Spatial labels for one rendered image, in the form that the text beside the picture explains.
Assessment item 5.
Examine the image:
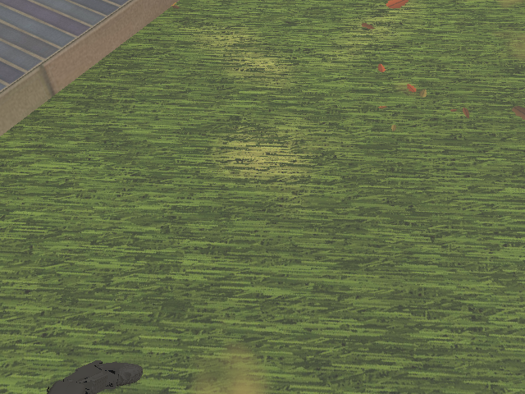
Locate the left robot hand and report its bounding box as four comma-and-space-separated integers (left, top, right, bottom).
47, 360, 143, 394

